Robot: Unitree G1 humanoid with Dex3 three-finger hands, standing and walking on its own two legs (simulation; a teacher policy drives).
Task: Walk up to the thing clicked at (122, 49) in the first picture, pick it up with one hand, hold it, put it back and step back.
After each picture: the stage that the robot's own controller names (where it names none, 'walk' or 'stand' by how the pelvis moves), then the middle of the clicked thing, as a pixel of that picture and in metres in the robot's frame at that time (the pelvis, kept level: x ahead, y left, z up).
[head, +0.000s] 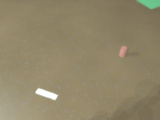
stand; (123, 51) +1.26 -0.43 -0.72
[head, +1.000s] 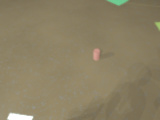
walk; (96, 54) +1.19 -0.03 -0.69
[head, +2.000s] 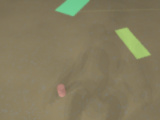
walk; (61, 90) +0.70 +0.25 -0.72
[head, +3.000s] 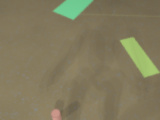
stand; (56, 115) +0.43 +0.21 -0.69
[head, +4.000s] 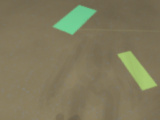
walk; out of the picture +0.41 +0.20 -0.72
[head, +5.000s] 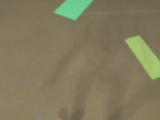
stand; out of the picture +0.33 +0.24 -0.69
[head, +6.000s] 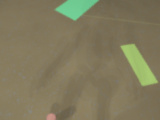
walk; out of the picture +0.38 +0.19 -0.70
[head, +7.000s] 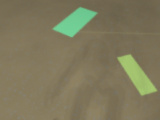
stand; out of the picture +0.37 +0.25 -0.72
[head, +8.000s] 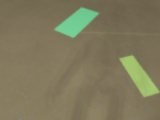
stand; out of the picture +0.36 +0.24 -0.73
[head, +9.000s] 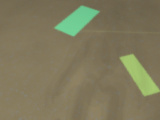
stand; out of the picture +0.35 +0.24 -0.73
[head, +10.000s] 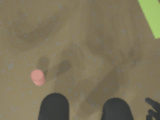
go down; (38, 77) +0.41 +0.24 -0.44
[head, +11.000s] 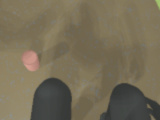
go down; (31, 61) +0.43 +0.26 -0.30
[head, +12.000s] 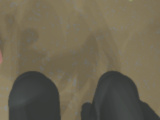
close in; out of the picture +0.41 +0.29 -0.23
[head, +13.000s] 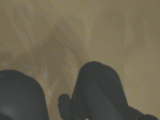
close in; out of the picture +0.40 +0.31 -0.22
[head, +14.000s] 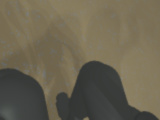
close; out of the picture +0.40 +0.31 -0.22
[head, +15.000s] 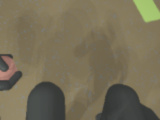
lift; (5, 72) +0.33 +0.28 -0.08
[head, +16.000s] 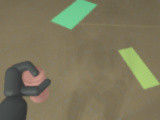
hold; (36, 85) +0.33 +0.17 +0.04
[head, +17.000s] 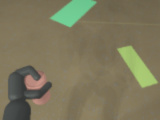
hold; (38, 88) +0.33 +0.18 +0.01
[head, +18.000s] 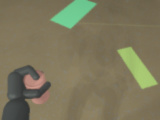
hold; (37, 87) +0.34 +0.18 +0.00
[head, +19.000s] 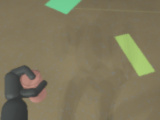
crouch; (34, 86) +0.35 +0.19 -0.04
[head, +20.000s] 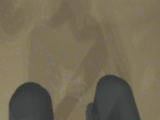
lower; out of the picture +0.47 +0.30 -0.09
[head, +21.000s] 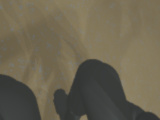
lower; out of the picture +0.42 +0.33 -0.23
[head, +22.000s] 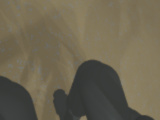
lower; out of the picture +0.42 +0.32 -0.22
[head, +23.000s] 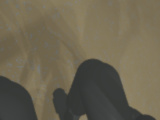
lower; out of the picture +0.42 +0.32 -0.22
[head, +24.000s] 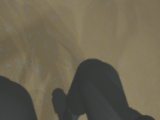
lower; out of the picture +0.42 +0.32 -0.22
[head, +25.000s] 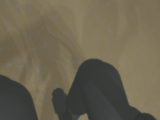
open; out of the picture +0.42 +0.32 -0.23
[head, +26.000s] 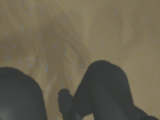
rise; out of the picture +0.42 +0.30 -0.23
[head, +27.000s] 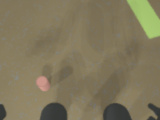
walk; (43, 83) +0.43 +0.24 -0.49
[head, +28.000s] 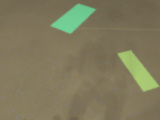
stand; out of the picture +0.39 +0.22 -0.66
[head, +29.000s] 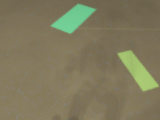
stand; out of the picture +0.39 +0.23 -0.67
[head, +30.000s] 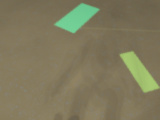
stand; out of the picture +0.39 +0.22 -0.70
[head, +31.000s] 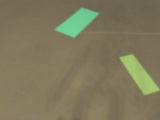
stand; out of the picture +0.39 +0.22 -0.72
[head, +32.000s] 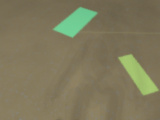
stand; out of the picture +0.37 +0.22 -0.73
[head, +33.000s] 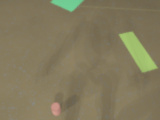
walk; (56, 109) +0.44 +0.18 -0.69
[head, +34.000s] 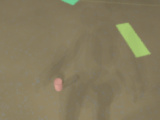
walk; (58, 84) +0.66 +0.18 -0.70
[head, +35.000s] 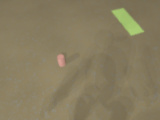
stand; (61, 60) +0.96 +0.29 -0.69
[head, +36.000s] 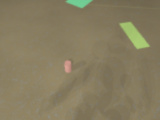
stand; (68, 66) +0.98 +0.18 -0.71
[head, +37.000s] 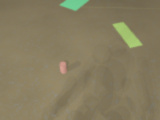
stand; (63, 67) +1.01 +0.22 -0.73
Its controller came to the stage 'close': yes
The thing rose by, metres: 0.71
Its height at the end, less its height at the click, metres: +0.00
